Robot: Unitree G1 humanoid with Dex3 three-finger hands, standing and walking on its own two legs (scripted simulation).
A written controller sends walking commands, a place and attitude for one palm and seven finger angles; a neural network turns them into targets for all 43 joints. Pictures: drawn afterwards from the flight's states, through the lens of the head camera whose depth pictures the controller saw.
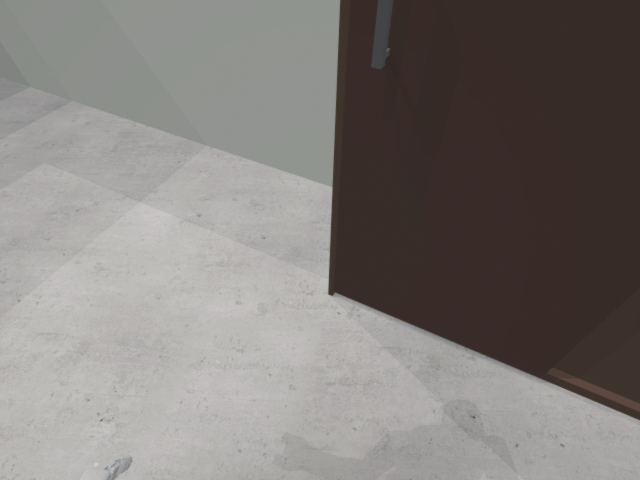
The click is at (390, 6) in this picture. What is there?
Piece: wardrobe's sliding door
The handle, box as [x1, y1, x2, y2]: [371, 0, 392, 68]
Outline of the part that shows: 392,0 378,0 371,62 372,67 381,68 384,65 385,58 389,54 389,48 387,48 386,45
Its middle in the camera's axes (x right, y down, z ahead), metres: +0.12 -0.42 +0.66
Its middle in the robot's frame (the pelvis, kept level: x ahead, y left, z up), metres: +0.81 -0.07 +0.26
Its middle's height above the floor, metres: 1.03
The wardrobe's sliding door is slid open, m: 0.00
